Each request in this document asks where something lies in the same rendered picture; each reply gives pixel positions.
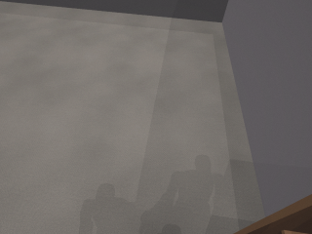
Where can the cupboard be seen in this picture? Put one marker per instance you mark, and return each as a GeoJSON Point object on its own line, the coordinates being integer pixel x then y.
{"type": "Point", "coordinates": [293, 219]}

